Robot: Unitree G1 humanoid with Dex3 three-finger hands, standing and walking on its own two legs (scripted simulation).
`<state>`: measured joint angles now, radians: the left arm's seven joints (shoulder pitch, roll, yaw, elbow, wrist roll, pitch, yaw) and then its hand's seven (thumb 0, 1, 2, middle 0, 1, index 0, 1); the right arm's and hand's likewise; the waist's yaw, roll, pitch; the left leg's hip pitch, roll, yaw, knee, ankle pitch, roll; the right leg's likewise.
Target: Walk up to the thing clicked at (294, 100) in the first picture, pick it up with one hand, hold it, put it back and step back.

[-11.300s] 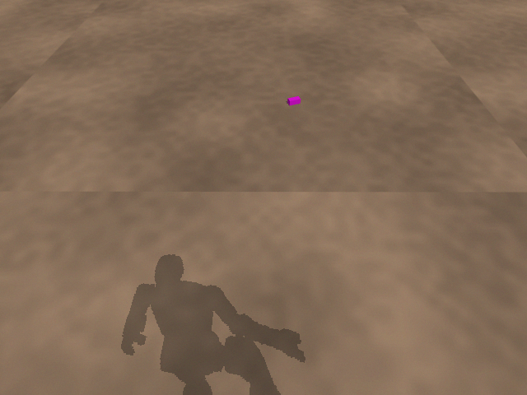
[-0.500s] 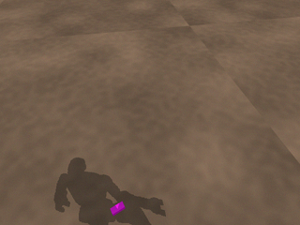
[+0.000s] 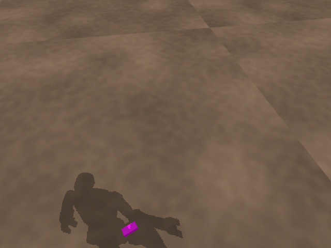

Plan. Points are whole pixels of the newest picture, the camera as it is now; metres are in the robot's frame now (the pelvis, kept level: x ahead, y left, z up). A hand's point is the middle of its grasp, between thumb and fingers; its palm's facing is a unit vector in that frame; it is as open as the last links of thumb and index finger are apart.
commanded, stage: stand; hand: left
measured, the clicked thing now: (129, 229) +0.37 +0.22 -0.77
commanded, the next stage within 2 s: walk up in 0.62 s
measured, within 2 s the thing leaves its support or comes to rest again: neither
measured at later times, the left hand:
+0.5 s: hand out of the picture +0.07 +0.26 -0.16, palm faces -0.03 -0.94 -0.35, open 7.4 cm
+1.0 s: hand out of the picture +0.04 +0.24 -0.16, palm faces -0.03 -0.93 -0.37, open 7.4 cm
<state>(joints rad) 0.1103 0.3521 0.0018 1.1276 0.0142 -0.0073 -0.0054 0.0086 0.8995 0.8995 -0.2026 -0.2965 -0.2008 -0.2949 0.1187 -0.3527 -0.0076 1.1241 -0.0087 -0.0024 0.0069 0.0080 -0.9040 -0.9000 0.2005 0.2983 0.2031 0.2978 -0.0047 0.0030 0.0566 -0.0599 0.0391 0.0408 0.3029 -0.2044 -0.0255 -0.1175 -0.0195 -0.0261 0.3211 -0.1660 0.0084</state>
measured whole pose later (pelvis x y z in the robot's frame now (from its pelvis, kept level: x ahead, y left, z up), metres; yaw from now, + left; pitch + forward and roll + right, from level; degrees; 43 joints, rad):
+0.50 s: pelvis +0.00 +0.00 +0.00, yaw +0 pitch -2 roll +0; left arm 0.12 0.35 0.00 1.13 0.01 -0.01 0.00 0.01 0.90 0.90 -0.20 -0.30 -0.20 -0.29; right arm 0.12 -0.35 -0.01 1.12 -0.01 0.00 0.01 0.01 -0.90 -0.90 0.20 0.30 0.20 0.30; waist 0.00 0.00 0.05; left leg -0.06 0.04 0.04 0.31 -0.21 -0.02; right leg -0.12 -0.02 -0.02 0.32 -0.17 0.01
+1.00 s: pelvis -0.04 -0.03 -0.02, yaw +0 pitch -3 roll +1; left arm 0.11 0.37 0.07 0.97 0.04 0.06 -0.04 0.01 0.90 0.90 -0.20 -0.30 -0.20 -0.29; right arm 0.11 -0.41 -0.08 0.98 0.00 0.05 -0.02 0.01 -0.90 -0.90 0.20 0.30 0.20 0.30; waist 0.01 0.00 0.15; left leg -0.32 0.00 -0.05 0.87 -0.52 0.02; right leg -0.29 0.01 -0.04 0.58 -0.24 -0.05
